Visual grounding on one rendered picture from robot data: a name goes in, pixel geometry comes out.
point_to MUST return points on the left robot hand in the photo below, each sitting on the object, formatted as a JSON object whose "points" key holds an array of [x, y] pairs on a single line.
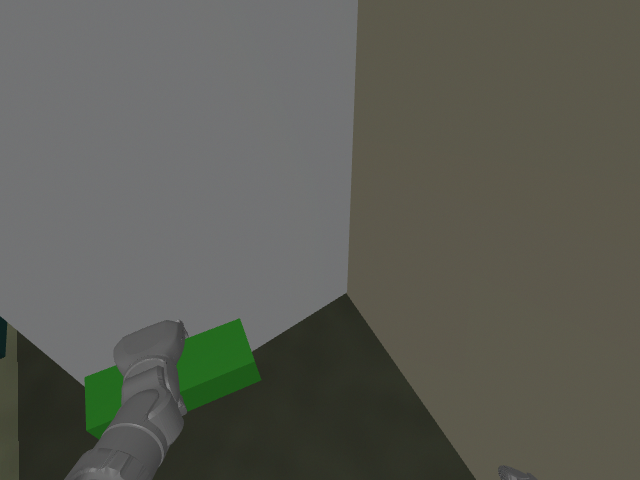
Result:
{"points": [[166, 338]]}

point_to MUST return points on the left robot arm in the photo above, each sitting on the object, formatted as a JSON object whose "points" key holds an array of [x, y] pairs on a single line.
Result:
{"points": [[135, 443]]}

